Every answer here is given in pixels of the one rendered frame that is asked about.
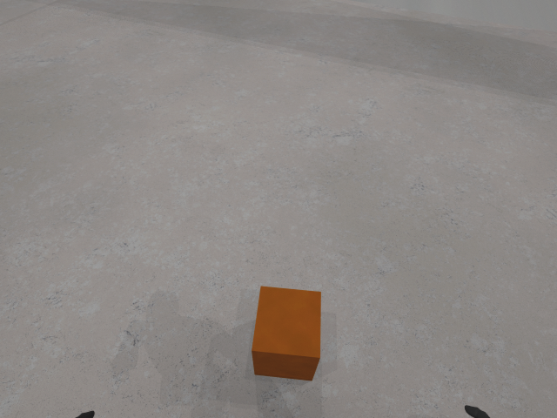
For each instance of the carton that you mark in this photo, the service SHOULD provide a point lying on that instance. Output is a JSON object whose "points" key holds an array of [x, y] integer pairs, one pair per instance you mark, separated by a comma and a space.
{"points": [[286, 341]]}

